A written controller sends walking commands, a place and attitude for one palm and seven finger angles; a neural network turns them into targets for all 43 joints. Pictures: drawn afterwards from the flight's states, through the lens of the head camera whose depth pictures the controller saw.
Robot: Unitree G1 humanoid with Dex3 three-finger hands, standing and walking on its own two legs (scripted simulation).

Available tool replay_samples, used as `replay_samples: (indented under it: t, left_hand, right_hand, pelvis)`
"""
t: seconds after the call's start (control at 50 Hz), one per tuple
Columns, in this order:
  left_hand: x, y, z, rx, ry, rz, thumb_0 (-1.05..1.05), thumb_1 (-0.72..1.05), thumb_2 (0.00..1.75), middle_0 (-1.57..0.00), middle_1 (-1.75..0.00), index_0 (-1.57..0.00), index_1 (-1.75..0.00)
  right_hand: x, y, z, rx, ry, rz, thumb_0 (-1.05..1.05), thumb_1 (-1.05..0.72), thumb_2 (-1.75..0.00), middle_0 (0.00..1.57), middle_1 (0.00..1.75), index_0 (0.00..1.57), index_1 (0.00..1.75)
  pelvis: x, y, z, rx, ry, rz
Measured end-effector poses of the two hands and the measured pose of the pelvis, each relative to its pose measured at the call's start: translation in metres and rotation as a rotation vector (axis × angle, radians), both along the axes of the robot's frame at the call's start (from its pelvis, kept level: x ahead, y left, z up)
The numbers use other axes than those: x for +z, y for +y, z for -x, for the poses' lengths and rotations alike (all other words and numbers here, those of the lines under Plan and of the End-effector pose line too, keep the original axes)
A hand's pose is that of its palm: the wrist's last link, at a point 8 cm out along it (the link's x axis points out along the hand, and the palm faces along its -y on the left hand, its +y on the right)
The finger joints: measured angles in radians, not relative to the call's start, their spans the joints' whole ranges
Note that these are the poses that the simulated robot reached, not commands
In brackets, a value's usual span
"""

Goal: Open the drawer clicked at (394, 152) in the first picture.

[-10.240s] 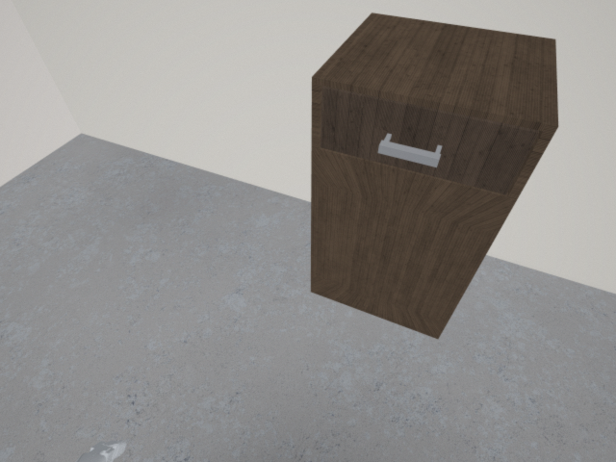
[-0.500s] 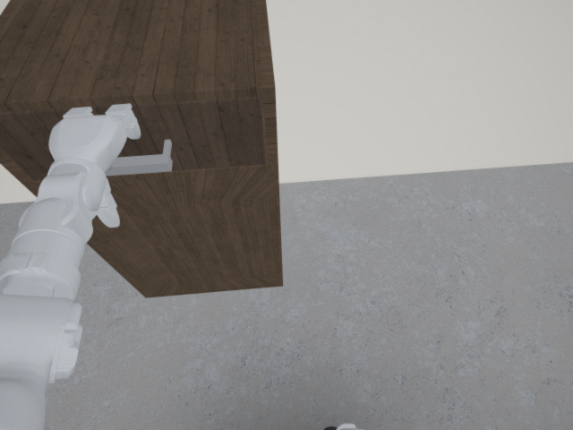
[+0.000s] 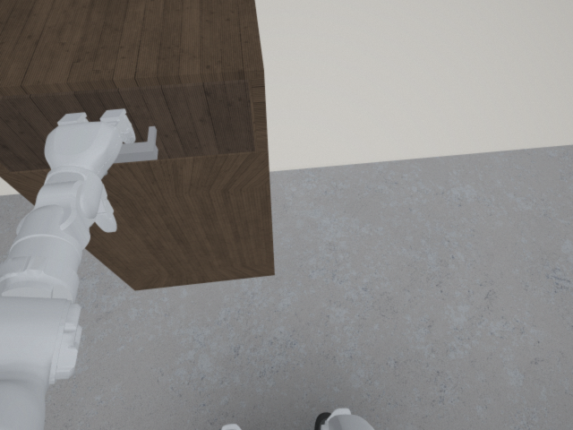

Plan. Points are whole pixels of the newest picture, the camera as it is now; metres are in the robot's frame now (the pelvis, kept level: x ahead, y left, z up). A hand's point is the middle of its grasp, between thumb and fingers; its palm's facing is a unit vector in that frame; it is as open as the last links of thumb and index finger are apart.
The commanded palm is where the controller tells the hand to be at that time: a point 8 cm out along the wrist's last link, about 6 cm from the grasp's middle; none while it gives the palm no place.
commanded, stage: lower the fingers behind the handle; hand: left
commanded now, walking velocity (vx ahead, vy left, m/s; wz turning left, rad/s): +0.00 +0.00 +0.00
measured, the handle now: (116, 144) +0.55 +0.26 +0.02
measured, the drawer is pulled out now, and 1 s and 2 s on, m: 0.00 0.00 0.00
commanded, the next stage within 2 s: close the thumb around the handle in 1.00 s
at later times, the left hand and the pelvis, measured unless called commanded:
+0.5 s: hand (102, 172) +0.48 +0.26 +0.03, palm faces -0.04 +0.00 -1.00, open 13.9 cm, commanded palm +0.47 +0.26 +0.06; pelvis -0.02 +0.01 -0.01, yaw +0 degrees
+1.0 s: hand (113, 179) +0.50 +0.26 +0.00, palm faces -0.08 -0.03 -1.00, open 13.8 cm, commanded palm +0.47 +0.25 +0.05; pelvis -0.01 +0.01 -0.02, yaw +0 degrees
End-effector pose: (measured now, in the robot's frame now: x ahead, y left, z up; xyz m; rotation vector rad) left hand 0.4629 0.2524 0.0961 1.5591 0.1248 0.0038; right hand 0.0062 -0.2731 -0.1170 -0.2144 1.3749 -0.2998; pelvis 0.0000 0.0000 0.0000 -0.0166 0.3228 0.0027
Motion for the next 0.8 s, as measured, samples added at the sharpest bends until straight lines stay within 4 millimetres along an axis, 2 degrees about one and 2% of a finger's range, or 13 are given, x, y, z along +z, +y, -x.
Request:
replay_samples:
  t: [0.34,0.5,0.58,0.68,0.8]
  left_hand:
    - [-0.005,0.003,0.003,-0.001,-0.049,0.009,0.0,-0.49,0.3,-0.29,-1.22,-0.32,-1.21]
    - [-0.007,0.005,-0.002,0.013,-0.039,-0.015,0.0,-0.49,0.3,-0.28,-1.24,-0.3,-1.22]
    - [-0.016,0.006,-0.008,0.021,0.002,-0.023,0.0,-0.49,0.3,-0.26,-1.23,-0.3,-1.22]
    - [-0.038,0.004,-0.009,-0.009,0.042,0.007,0.0,-0.49,0.3,-0.27,-1.21,-0.29,-1.2]
    - [-0.042,0.008,-0.011,-0.022,-0.025,0.01,0.0,-0.49,0.31,-0.28,-1.2,-0.3,-1.2]
  right_hand:
    - [-0.004,0.0,0.01,0.009,0.005,0.014,0.0,-0.9,-0.89,0.2,0.3,0.2,0.3]
    - [-0.006,0.001,0.017,0.014,0.002,0.025,0.0,-0.9,-0.89,0.2,0.3,0.2,0.3]
    - [-0.008,0.001,0.025,0.009,0.011,0.033,0.0,-0.9,-0.89,0.2,0.3,0.2,0.3]
    - [-0.011,0.004,0.038,-0.003,0.046,0.043,0.0,-0.9,-0.89,0.2,0.3,0.2,0.3]
    - [-0.016,0.009,0.05,-0.004,0.114,0.027,0.0,-0.9,-0.89,0.2,0.3,0.2,0.3]
  pelvis:
    - [-0.008,0.004,0.01,-0.004,0.021,0.004]
    - [-0.013,0.006,0.018,-0.001,0.035,0.005]
    - [-0.018,0.007,0.021,-0.001,0.052,0.006]
    - [-0.023,0.008,0.021,-0.005,0.077,0.01]
    - [-0.028,0.01,0.018,0.002,0.096,0.018]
